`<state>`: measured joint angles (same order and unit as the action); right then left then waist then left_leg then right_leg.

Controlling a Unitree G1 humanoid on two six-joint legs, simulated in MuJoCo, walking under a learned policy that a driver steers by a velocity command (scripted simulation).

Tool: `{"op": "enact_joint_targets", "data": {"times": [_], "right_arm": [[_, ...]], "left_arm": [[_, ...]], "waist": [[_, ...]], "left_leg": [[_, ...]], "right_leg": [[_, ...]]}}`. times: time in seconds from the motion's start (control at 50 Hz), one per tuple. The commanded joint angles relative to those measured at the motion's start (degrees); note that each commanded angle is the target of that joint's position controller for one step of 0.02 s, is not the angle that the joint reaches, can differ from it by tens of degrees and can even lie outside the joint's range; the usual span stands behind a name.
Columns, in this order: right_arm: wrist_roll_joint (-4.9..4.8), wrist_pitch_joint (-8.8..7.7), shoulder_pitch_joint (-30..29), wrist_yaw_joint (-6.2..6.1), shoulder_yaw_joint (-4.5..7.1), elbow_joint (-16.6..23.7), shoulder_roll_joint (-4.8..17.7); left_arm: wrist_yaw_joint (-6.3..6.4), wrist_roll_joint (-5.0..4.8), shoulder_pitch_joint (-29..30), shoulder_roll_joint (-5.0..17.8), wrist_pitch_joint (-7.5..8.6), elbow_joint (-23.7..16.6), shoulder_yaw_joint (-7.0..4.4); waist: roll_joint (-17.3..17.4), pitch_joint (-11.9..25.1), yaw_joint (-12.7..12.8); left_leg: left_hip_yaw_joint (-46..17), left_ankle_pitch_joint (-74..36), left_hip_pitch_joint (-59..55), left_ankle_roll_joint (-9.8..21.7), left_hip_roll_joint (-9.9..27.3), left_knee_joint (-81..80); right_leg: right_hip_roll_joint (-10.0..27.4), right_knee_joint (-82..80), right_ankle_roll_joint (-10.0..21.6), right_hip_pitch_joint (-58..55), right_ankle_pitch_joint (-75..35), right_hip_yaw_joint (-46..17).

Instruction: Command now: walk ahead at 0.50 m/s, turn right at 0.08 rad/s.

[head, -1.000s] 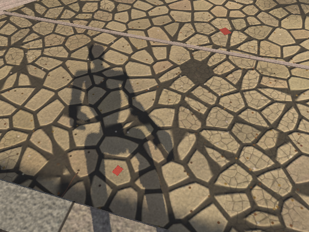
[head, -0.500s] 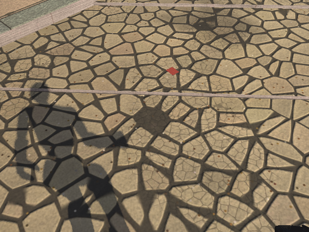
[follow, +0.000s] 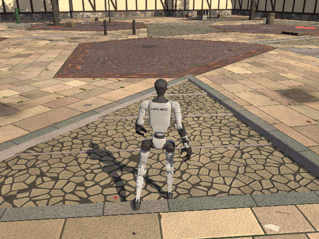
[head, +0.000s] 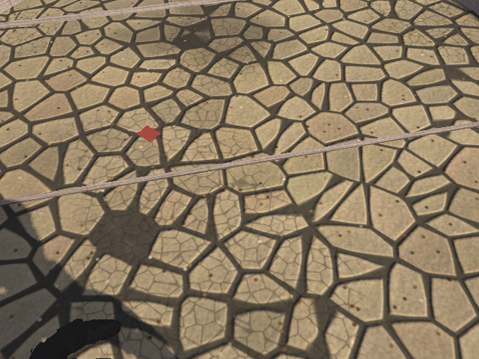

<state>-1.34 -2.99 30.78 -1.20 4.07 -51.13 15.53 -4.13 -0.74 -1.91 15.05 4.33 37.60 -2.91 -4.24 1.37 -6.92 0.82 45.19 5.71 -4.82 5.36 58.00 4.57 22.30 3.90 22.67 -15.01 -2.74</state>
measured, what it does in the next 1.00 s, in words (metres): goes down, turning left: left foot, then right foot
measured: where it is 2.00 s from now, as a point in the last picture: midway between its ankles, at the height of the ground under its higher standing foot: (131, 236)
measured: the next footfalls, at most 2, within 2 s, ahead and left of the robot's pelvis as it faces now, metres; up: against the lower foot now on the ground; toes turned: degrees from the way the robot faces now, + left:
left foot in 0.50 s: +0.43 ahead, +0.09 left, +0.00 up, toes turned +11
right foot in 0.98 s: +0.74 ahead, -0.01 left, +0.00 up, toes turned +33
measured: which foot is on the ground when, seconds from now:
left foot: down 0.00-0.00, up 0.02-0.48, down 0.50-0.98, up 1.00-1.00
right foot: down 0.00-0.50, up 0.52-0.96, down 0.98-1.00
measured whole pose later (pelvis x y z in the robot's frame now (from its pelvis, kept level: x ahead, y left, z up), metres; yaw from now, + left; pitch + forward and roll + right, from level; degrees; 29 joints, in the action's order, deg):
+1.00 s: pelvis +0.56 +0.03 -0.04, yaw +28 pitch +3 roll -1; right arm -1.5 -1.6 22.2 -1.0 4.7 -42.7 16.3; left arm -0.6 0.4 -0.8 14.2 7.1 40.9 -2.7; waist 0.9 0.0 -4.5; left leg -15.1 27.2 8.9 3.7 -6.7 38.1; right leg -2.7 27.7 0.1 25.5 5.3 -3.3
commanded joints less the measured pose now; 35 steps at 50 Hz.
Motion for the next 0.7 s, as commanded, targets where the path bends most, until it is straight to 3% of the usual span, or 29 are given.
{"op": "enact_joint_targets", "data": {"times": [0.02,0.04,0.06,0.08,0.1,0.12,0.14,0.16,0.2,0.24,0.3,0.38,0.44,0.46,0.48,0.5,0.52,0.54,0.56,0.58,0.6,0.62,0.64,0.7], "right_arm": [[0.83,-1.97,5.3,0.98,-0.02,2.7,0.6],[0.13,-3.75,7.7,1.49,-0.25,3.3,2.8],[-2.07,-4.82,4.0,0.93,-0.54,6.4,3.0],[-2.69,-4.36,-3.4,-0.85,-0.33,7.1,4.3],[-3.4,-3.81,-6.7,-1.87,0.18,8.0,5.6],[-1.58,-2.42,-7.5,-2.15,-0.01,6.8,6.0],[-0.08,-1.18,-7.5,-1.69,0.31,6.0,4.4],[0.32,-0.6,-8.4,-1.44,0.43,6.2,3.4],[0.55,-0.66,-13.2,-0.73,0.52,7.7,2.9],[0.54,-0.85,-16.3,0.35,0.09,9.4,1.7],[0.51,-0.53,-23.2,1.86,-0.68,11.4,-0.4],[0.13,-0.03,-31.1,3.44,-1.19,15.3,-1.7],[0.69,-0.08,-30.9,4.42,-0.46,16.9,0.0],[0.74,0.0,-27.8,4.62,0.12,16.8,1.3],[0.59,0.1,-20.4,4.6,1.28,15.1,4.0],[0.67,0.36,-10.0,3.86,3.15,12.5,8.1],[-0.42,0.93,-7.0,2.65,3.91,10.9,12.9],[0.12,0.23,-5.5,2.68,3.4,12.0,12.7],[1.19,-0.03,-6.6,2.23,2.95,12.1,9.7],[0.98,-0.44,-12.1,2.02,2.44,13.0,8.1],[0.88,-0.84,-16.1,2.27,2.1,14.0,7.2],[1.05,-1.08,-18.5,2.2,1.89,14.7,6.5],[1.14,-1.07,-19.3,2.23,1.6,15.1,5.9],[0.43,-1.16,-17.3,1.28,1.81,14.6,6.7]], "left_arm": [[0.9,2.5,-26.6,11.5,-0.33,7.9,-2.91],[1.01,0.64,-28.8,12.7,-1.42,8.8,-3.96],[0.92,-0.41,-31.0,16.9,-2.34,11.3,-5.61],[1.06,-0.04,-24.8,12.9,-2.24,10.5,-4.32],[1.46,1.44,-16.7,10.1,-0.55,8.6,-2.75],[1.38,1.31,-12.0,6.1,1.08,8.7,-1.68],[1.53,1.06,-9.9,3.5,1.68,9.9,-0.96],[2.2,1.61,-9.5,3.7,1.84,10.6,-1.03],[3.68,2.27,-12.9,4.0,2.57,12.3,-1.14],[4.92,1.98,-14.0,4.6,2.41,13.2,-1.29],[5.85,1.08,-17.2,4.9,1.85,14.8,-1.36],[6.44,0.71,-21.6,5.7,0.42,16.8,-1.55],[6.95,0.6,-19.9,8.6,-0.85,16.0,-2.11],[7.22,0.5,-19.0,9.8,-1.26,15.5,-2.44],[7.24,0.5,-17.2,10.7,-1.53,14.8,-2.71],[7.15,0.45,-14.8,10.7,-1.21,13.4,-2.65],[5.86,3.68,-20.0,3.6,0.18,12.2,-0.62],[4.01,1.72,-20.4,3.4,2.69,10.2,0.21],[3.42,-0.81,-13.1,8.1,4.27,8.8,-1.41],[3.44,-1.26,-9.1,8.0,4.67,6.7,-1.32],[3.99,-0.11,-8.7,7.1,4.34,7.3,-1.44],[4.45,0.91,-10.0,7.3,3.55,7.4,-1.83],[4.61,1.24,-11.0,7.4,2.55,7.2,-2.14],[5.13,1.99,-8.2,5.3,1.12,5.1,-1.89]], "waist": [[-13.0,11.7,10.4],[-18.7,17.9,11.1],[-17.3,20.7,10.9],[-2.1,13.9,10.1],[-2.2,9.4,7.1],[0.1,4.4,5.3],[0.6,-0.3,3.3],[-1.0,-1.3,2.8],[-1.1,-2.8,4.6],[-1.5,-2.4,5.1],[1.4,-3.1,7.9],[3.0,-5.3,10.3],[0.4,-2.6,8.2],[-1.4,-0.4,5.9],[-1.8,3.1,1.8],[1.4,7.8,-3.7],[16.9,12.6,1.0],[18.4,21.0,1.1],[11.2,14.1,-1.0],[6.0,6.0,1.7],[0.9,1.7,4.8],[1.2,1.5,7.0],[2.6,1.2,8.5],[5.4,0.5,8.3]], "left_leg": [[-8.4,1.0,40.9,4.5,-3.0,43.0],[-11.3,-2.2,46.2,4.5,-2.3,45.9],[-9.3,-7.5,52.8,4.0,-3.3,50.0],[-5.2,-15.8,54.8,4.4,-0.7,48.9],[-9.0,-27.7,51.6,5.8,0.5,38.7],[-10.3,-30.3,47.4,5.7,2.7,34.6],[-11.7,-33.7,42.2,4.8,3.2,24.7],[-11.2,-34.4,38.1,4.3,3.5,18.1],[-12.1,-38.9,38.1,3.5,2.3,9.6],[-10.7,-44.3,36.8,4.6,0.3,-0.8],[-5.7,-52.0,35.9,6.8,-2.1,-12.1],[-1.3,-50.4,37.0,8.2,-3.8,-18.8],[4.5,-40.2,30.5,10.8,-7.6,-20.8],[5.6,-36.9,25.4,11.9,-9.0,-20.6],[5.0,-36.9,15.6,13.5,-9.9,-22.8],[-0.3,-42.8,-1.4,16.1,-8.4,-27.2],[-20.9,-49.5,-21.2,22.5,4.3,-25.0],[-49.3,-33.0,-32.9,31.9,13.6,-36.3],[-44.4,-27.5,-28.2,28.2,11.4,-40.0],[-36.7,-30.2,-17.0,25.5,9.3,-41.7],[-31.8,-37.2,-7.2,24.1,7.1,-42.8],[-28.4,-43.5,-1.2,23.3,5.4,-43.4],[-25.9,-46.9,3.0,22.7,4.0,-44.1],[-19.9,-52.4,9.5,22.1,1.4,-44.9]], "right_leg": [[9.0,21.9,2.8,-48.6,-34.0,-5.9],[11.4,20.9,6.1,-49.9,-33.6,-12.9],[18.6,8.4,13.2,-48.1,1.2,-28.7],[18.6,-3.1,12.6,-38.2,22.7,-33.7],[21.5,-4.2,13.4,-25.9,21.2,-33.2],[19.5,-2.3,11.1,-17.8,12.7,-29.0],[14.3,-2.7,8.1,-9.0,8.5,-18.2],[11.6,-5.0,6.6,-5.5,11.2,-13.5],[11.0,-6.6,7.0,-6.4,2.1,-9.6],[9.3,-7.7,5.5,-9.3,-5.7,-3.7],[8.1,-9.2,2.4,-15.0,-7.3,2.3],[9.1,-8.3,0.5,-23.4,-8.0,6.6],[9.4,0.2,0.1,-27.7,-29.7,9.3],[9.8,5.5,0.2,-27.8,-37.6,9.7],[9.5,14.7,0.2,-25.4,-39.7,10.1],[6.8,29.7,-1.4,-15.4,-29.1,11.3],[-2.9,50.8,-3.9,6.1,30.7,10.6],[-9.1,62.2,-4.1,22.0,49.5,-2.4],[-5.4,60.4,-2.7,27.6,44.0,-5.4],[-3.0,54.1,-2.1,26.3,38.0,-4.6],[-1.3,49.0,-2.6,22.2,36.1,-3.7],[0.0,45.4,-3.5,17.0,34.4,-3.9],[0.9,43.1,-4.3,13.3,34.0,-3.7],[0.4,34.3,-7.0,11.3,28.9,-1.3]]}}
Velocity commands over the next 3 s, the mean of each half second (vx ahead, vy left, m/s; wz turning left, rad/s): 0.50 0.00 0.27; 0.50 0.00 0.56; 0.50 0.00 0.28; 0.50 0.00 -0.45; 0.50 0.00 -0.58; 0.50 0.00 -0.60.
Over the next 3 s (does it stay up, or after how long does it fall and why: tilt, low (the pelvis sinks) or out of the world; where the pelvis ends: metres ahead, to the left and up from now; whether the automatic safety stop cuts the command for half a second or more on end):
stays up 1.44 0.27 -0.02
